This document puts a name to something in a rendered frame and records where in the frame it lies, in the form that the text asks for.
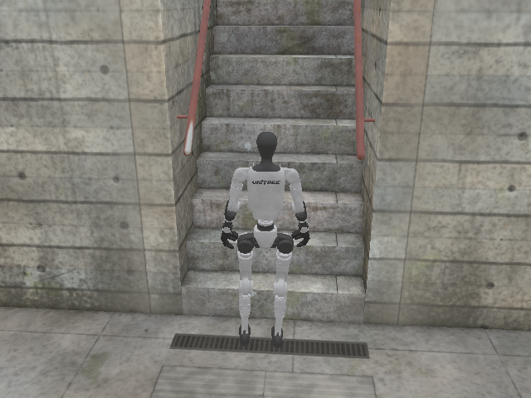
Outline stairs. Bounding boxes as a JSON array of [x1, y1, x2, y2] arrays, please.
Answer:
[[181, 0, 366, 323]]

